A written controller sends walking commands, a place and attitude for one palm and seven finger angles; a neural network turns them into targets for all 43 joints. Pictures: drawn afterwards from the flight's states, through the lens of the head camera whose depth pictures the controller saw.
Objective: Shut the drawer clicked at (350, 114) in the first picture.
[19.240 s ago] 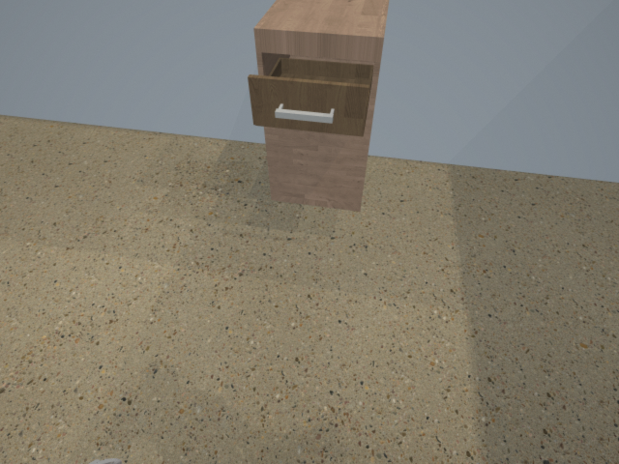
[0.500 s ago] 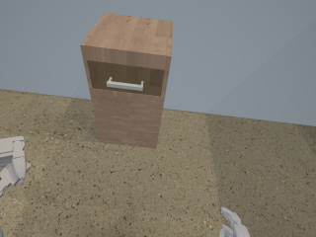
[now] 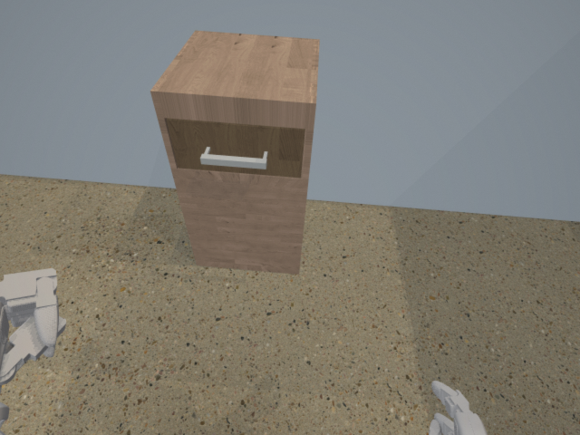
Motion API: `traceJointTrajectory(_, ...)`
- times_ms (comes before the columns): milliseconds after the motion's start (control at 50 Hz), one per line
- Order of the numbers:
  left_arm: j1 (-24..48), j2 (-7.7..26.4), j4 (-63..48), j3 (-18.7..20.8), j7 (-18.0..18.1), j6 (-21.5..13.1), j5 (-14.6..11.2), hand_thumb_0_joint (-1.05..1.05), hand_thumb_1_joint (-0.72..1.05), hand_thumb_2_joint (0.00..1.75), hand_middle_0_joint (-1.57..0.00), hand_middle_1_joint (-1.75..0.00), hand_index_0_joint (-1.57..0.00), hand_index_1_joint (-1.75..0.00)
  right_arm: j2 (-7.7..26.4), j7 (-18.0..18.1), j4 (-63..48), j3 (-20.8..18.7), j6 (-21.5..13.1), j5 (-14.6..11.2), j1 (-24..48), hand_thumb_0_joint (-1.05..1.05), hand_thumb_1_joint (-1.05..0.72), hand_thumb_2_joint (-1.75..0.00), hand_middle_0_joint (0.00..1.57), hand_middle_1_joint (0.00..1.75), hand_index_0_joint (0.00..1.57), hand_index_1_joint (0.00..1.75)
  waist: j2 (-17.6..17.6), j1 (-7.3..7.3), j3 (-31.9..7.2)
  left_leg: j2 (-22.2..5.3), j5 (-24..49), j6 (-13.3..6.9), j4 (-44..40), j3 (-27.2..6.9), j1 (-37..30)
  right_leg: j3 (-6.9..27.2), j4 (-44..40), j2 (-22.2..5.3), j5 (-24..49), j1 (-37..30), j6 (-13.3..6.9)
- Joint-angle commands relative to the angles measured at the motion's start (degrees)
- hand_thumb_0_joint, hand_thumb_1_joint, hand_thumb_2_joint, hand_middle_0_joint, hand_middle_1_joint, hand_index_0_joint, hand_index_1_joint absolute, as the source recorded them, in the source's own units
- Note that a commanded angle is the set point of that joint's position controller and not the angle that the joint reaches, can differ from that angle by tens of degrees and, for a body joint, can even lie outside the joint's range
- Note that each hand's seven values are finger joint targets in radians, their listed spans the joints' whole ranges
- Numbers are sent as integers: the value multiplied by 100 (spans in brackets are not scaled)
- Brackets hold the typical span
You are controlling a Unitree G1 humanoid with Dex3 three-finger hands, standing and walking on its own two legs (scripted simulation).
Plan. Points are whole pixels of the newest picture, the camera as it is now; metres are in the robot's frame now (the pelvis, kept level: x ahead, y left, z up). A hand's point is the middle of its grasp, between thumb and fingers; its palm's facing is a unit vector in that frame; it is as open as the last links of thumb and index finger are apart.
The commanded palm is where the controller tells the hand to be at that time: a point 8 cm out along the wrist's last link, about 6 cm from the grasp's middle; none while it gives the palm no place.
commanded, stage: stop stepping back and stand still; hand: left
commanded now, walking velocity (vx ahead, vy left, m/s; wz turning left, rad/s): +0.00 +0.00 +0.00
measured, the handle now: (235, 157) +0.86 +0.19 -0.15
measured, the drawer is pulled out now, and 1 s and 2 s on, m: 0.00 0.00 0.00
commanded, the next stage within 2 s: let the arm hang, fingers relaxed in 0.30 s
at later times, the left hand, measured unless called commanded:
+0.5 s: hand (96, 353) +0.21 +0.26 +0.03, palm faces +0.17 -0.86 -0.47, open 3.2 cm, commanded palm none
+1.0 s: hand out of the picture -0.07 +0.20 -0.16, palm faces +0.05 -0.97 -0.23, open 5.5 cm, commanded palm none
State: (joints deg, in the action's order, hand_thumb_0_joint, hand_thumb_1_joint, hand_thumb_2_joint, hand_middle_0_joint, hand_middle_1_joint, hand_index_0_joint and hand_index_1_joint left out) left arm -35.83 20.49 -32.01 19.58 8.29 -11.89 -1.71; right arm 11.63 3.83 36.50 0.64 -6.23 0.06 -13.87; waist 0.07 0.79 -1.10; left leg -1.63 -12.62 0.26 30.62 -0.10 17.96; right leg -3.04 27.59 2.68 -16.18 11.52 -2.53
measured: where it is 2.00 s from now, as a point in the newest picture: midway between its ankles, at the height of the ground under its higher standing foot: outside the picture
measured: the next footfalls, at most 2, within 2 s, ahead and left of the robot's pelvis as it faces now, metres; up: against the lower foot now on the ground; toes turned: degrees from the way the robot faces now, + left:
none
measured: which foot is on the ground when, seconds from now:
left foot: down 0.00-1.00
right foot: down 0.00-1.00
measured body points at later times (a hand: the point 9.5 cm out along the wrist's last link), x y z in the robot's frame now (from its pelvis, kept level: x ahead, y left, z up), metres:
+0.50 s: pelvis +0.01 +0.01 +0.00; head +0.02 -0.01 +0.45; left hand +0.20 +0.30 +0.06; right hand +0.19 -0.23 -0.11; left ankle +0.04 +0.12 -0.74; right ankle -0.01 -0.09 -0.74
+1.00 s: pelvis +0.00 +0.01 +0.01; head +0.02 +0.01 +0.46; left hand -0.07 +0.26 -0.15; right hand -0.03 -0.20 -0.15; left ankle +0.04 +0.12 -0.74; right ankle -0.02 -0.09 -0.74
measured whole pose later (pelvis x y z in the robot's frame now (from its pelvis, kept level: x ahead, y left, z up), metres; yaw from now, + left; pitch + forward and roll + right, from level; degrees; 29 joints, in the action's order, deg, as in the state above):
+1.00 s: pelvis +0.00 +0.01 +0.01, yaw +1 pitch -1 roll +0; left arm -20.3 11.3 66.2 0.5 1.2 1.3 0.4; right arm 8.2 1.5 64.4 0.3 1.3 0.6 -18.2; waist -0.8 -0.3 3.9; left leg 0.7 -9.1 -1.0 24.2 -0.3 13.9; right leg -3.5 23.3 0.5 -14.1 8.1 -1.3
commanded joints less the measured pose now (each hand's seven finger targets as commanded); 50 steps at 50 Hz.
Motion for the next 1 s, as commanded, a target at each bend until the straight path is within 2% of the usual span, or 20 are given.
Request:
traceJointTrajectory(0, -18, 989, -1105, 739, 151, -341, -100, 0, 90, 90, -140, -160, -140, -160, 633, 62, -933, -254, -212, -10, 679, 0, -90, -90, 20, 30, 20, 30, -141, -1, -289, -201, 826, -142, -308, -193, -556, 863, -721, -902, 957, 139, -14)
traceJointTrajectory(40, -80, 1049, -1048, 800, 140, -343, -111, 0, 90, 90, -140, -160, -140, -160, 635, 99, -966, -239, -190, 1, 747, 0, -90, -90, 20, 30, 20, 30, -339, -25, -290, -310, 1322, -181, -528, -330, -657, 589, -527, -670, 1257, 85, 133)
traceJointTrajectory(120, -65, 1013, -1183, 729, 107, -369, -110, 0, 90, 90, -140, -160, -140, -160, 640, 101, -1010, -238, -161, -23, 713, 0, -90, -90, 20, 30, 20, 30, -361, -45, -499, -366, 1850, -205, -569, -350, -801, 505, -413, -570, 1722, -178, 206)
traceJointTrajectory(360, -199, 1006, -1128, 734, 103, -279, -155, 0, 90, 90, -140, -160, -140, -160, 621, 127, -1101, -252, -66, -34, 800, 0, -90, -90, 20, 30, 20, 30, -291, -39, -506, -266, 1563, -154, -610, -273, -860, 571, -683, -614, 1694, -183, 200)
traceJointTrajectory(380, 756, 349, 3665, -1449, -741, 532, 439, 0, 90, 90, -140, -160, -140, -160, 1711, -438, 263, -586, -357, -94, 1062, 0, -90, -90, 20, 30, 20, 30, -340, 115, -137, -434, 2194, -211, 306, -366, -375, 296, 249, -1033, 2378, 468, 71)
traceJointTrajectory(400, 721, 168, 3831, -1294, -814, 958, 359, 0, 90, 90, -136, -156, -136, -156, 1269, -450, 253, -570, 1, -104, 514, 0, -90, -90, 20, 30, 20, 30, -159, 47, -590, -377, 1970, -166, 253, -305, -674, 596, 102, -973, 2018, 437, 53)
traceJointTrajectory(420, 870, 4, 4071, -1369, -825, 1023, 366, 0, 90, 90, -132, -151, -132, -151, 1091, -443, 265, -469, 124, -45, 403, 0, -90, -90, 20, 30, 20, 30, 116, -7, -621, -418, 1474, -239, 246, -409, -477, 518, 128, -946, 1414, 491, 35)
traceJointTrajectory(440, 1126, 10, 4362, -1426, -823, 1035, 400, 0, 90, 90, -128, -147, -128, -147, 1012, -429, 240, -428, 210, 11, 337, 0, -90, -90, 20, 30, 20, 30, 766, -15, -604, -397, 1456, -280, 229, -511, -379, 555, 141, -879, 1465, 409, 16)
traceJointTrajectory(480, 1508, 85, 5008, -1464, -815, 1065, 397, 0, 90, 90, -120, -138, -120, -138, 1043, -396, 272, -365, 333, 82, 410, 0, -90, -90, 20, 30, 20, 30, 1299, -34, -397, -266, 1184, -316, 227, -535, -203, 640, 4, -1002, 1654, 298, -70)
traceJointTrajectory(500, 1683, 115, 5395, -1484, -804, 1087, 388, 0, 90, 90, -116, -134, -116, -134, 1071, -384, 355, -360, 383, 114, 457, 0, -90, -90, 20, 30, 20, 30, 1291, -40, -295, -219, 1191, -306, 196, -502, -240, 662, -40, -1042, 1747, 309, -111)
traceJointTrajectory(520, 1837, 119, 5797, -1515, -782, 1127, 370, 0, 90, 90, -112, -130, -112, -130, 1062, -371, 467, -348, 440, 140, 482, 0, -90, -90, 20, 30, 20, 30, 1036, -41, -174, -205, 1249, -305, 95, -522, -304, 679, -70, -1030, 1650, 338, -137)
traceJointTrajectory(540, 1958, 115, 6183, -1555, -758, 1173, 358, 0, 90, 90, -108, -125, -108, -125, 1029, -371, 588, -314, 498, 162, 513, 0, -90, -90, 20, 30, 20, 30, 476, -45, 15, -234, 1296, -297, -115, -576, -279, 648, -84, -955, 1262, 377, -119)
traceJointTrajectory(580, 2024, 15, 6927, -1654, -727, 1232, 315, 0, 90, 90, -100, -117, -100, -117, 870, -349, 894, -201, 555, 178, 508, 0, -90, -90, 20, 30, 20, 30, -292, -112, 126, -316, 1248, -329, -560, -712, -168, 609, -184, -777, 631, 117, -18)
traceJointTrajectory(620, 1948, -1, 7600, -1718, -725, 1226, 283, 0, 90, 90, -92, -108, -92, -108, 767, -318, 1190, -147, 582, 145, 467, 0, -90, -90, 20, 30, 20, 30, -574, -140, 214, -309, 830, -300, -785, -694, -166, 647, -436, -757, 328, -11, -10)
traceJointTrajectory(660, 1898, -58, 8100, -1749, -728, 1203, 264, 0, 90, 90, -84, -99, -84, -99, 715, -283, 1457, -134, 597, 119, 327, 0, -90, -90, 20, 30, 20, 30, -558, -127, 172, -308, 556, -280, -881, -694, -280, 675, -665, -765, 193, -93, -39)
traceJointTrajectory(700, 1734, -174, 8497, -1723, -718, 1181, 249, 0, 90, 90, -76, -91, -76, -91, 580, -248, 1692, -135, 608, 126, 150, 0, -90, -90, 20, 30, 20, 30, -1015, -134, 27, -299, 414, -278, -930, -647, -403, 675, -782, -788, 250, -227, -86)
traceJointTrajectory(720, 1712, -192, 8661, -1724, -721, 1173, 248, 0, 90, 90, -72, -86, -72, -86, 549, -233, 1802, -140, 607, 125, 75, 0, -90, -90, 20, 30, 20, 30, -1037, -131, 15, -303, 430, -277, -932, -628, -441, 662, -811, -787, 320, -255, -100)
traceJointTrajectory(780, 1677, -250, 9018, -1789, -718, 1157, 226, 0, 90, 90, -60, -73, -60, -73, 519, -206, 2083, -160, 618, 86, -227, 0, -90, -90, 20, 30, 20, 30, -423, -92, 3, -350, 531, -286, -935, -648, -661, 564, -919, -795, 338, -212, -95)
traceJointTrajectory(900, 1473, -393, 9500, -1854, -678, 1167, 218, 0, 90, 90, -36, -47, -36, -47, 360, -178, 2496, -157, 644, 62, -582, 0, -90, -90, 20, 30, 20, 30, -53, -67, 450, -365, 296, -295, -1117, -606, -654, 483, -1009, -781, 63, 66, -78)
traceJointTrajectory(980, 1353, -490, 9638, -1862, -648, 1165, 216, 0, 90, 90, -20, -30, -20, -30, 229, -175, 2640, -157, 648, 66, -709, 0, -90, -90, 20, 30, 20, 30, 1, -67, 556, -320, 216, -286, -1136, -551, -648, 489, -1011, -790, -82, 162, -82)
